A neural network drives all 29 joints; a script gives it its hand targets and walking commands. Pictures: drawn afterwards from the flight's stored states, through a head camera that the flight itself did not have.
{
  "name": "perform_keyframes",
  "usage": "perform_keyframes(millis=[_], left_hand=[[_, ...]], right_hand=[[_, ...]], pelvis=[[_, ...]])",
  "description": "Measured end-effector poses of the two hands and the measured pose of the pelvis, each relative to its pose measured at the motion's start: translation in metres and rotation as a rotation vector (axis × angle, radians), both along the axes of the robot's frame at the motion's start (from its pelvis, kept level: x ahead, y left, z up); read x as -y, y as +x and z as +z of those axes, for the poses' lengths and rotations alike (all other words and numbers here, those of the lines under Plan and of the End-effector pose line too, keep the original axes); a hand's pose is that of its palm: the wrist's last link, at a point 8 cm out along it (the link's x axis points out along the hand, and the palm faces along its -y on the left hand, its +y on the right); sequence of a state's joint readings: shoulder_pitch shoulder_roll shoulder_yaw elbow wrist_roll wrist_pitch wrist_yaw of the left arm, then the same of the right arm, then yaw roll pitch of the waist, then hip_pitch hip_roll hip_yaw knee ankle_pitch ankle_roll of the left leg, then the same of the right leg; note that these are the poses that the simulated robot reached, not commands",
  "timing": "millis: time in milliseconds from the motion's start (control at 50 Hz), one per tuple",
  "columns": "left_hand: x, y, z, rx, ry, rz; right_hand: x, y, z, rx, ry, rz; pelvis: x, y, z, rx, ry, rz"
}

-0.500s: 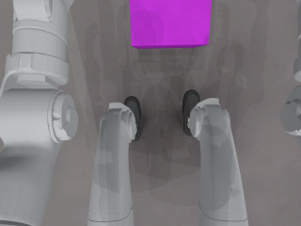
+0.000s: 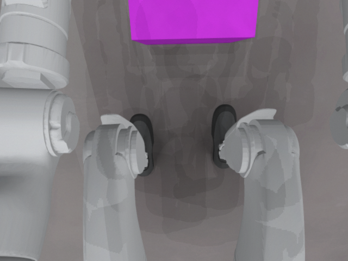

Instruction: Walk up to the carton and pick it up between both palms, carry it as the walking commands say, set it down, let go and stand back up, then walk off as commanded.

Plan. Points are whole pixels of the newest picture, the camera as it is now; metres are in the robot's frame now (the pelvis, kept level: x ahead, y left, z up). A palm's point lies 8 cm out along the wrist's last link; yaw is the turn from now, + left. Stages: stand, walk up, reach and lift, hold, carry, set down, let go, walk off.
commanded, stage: reach and lift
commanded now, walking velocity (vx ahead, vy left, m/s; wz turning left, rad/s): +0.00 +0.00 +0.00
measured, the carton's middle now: out of the picture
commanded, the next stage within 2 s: none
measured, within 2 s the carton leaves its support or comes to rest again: neither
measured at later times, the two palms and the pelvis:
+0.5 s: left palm out of the picture +0.58 +0.17 -0.28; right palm out of the picture +0.57 -0.22 -0.28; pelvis +0.02 +0.00 -0.09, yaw +1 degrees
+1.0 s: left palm out of the picture +0.58 +0.16 -0.28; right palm out of the picture +0.57 -0.21 -0.27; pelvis +0.02 +0.00 -0.10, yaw +1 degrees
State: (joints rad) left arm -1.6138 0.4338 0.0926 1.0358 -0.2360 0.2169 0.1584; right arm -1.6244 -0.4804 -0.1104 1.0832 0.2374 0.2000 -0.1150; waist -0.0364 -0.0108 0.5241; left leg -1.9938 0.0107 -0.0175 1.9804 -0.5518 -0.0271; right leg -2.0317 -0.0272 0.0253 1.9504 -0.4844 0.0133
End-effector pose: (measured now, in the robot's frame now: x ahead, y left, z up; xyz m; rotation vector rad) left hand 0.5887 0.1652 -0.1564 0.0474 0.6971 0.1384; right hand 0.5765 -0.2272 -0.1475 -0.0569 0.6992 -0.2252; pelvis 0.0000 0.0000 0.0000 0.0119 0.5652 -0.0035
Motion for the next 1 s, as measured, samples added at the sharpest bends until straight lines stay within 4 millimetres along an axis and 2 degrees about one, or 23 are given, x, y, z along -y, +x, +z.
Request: perform_keyframes(millis=[160,260,420,520,580,680,800,920,1000], left_hand=[[-0.001,-0.006,-0.053,-0.013,0.007,-0.001],[-0.005,-0.005,-0.077,-0.01,0.018,-0.005],[-0.008,-0.008,-0.114,-0.048,0.019,-0.017],[-0.005,-0.008,-0.131,-0.053,0.001,-0.022],[-0.008,-0.006,-0.133,-0.054,0.019,-0.026],[-0.011,0.004,-0.124,-0.001,0.022,-0.03],[-0.003,-0.006,-0.132,-0.049,0.01,-0.044],[0.0,0.001,-0.12,0.009,-0.001,-0.041],[0.009,-0.005,-0.121,-0.022,-0.023,-0.05]], right_hand=[[-0.013,0.0,-0.055,0.006,0.019,0.01],[-0.013,-0.007,-0.088,-0.035,0.006,0.009],[-0.007,-0.007,-0.12,-0.048,-0.001,0.008],[-0.009,-0.006,-0.134,-0.058,0.001,0.02],[-0.01,-0.003,-0.136,-0.06,0.007,0.018],[-0.009,0.009,-0.128,0.002,0.009,0.014],[-0.008,0.0,-0.137,-0.051,0.005,0.027],[-0.007,-0.002,-0.127,-0.018,0.005,0.021],[-0.017,-0.006,-0.127,-0.038,0.02,0.042]], pelvis=[[0.0,0.007,-0.039,-0.005,0.001,0.005],[0.0,0.012,-0.058,-0.011,0.002,0.01],[-0.003,0.019,-0.083,-0.016,-0.004,0.015],[-0.003,0.024,-0.093,-0.015,-0.008,0.02],[-0.003,0.027,-0.097,-0.008,-0.009,0.018],[-0.003,0.03,-0.102,0.001,-0.01,0.021],[-0.002,0.029,-0.101,0.002,-0.008,0.024],[-0.002,0.025,-0.1,0.008,-0.01,0.019],[-0.002,0.021,-0.099,0.015,-0.011,0.017]])
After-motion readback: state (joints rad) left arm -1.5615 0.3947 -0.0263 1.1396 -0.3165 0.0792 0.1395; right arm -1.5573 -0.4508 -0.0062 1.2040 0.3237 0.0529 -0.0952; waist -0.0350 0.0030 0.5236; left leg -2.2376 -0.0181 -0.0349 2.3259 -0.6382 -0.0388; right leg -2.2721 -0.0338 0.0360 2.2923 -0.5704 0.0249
